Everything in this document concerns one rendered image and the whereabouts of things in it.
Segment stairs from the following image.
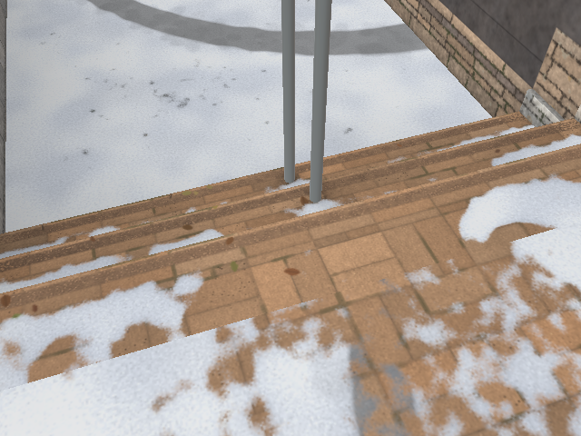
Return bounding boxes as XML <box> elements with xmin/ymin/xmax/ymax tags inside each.
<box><xmin>0</xmin><ymin>111</ymin><xmax>581</xmax><ymax>293</ymax></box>

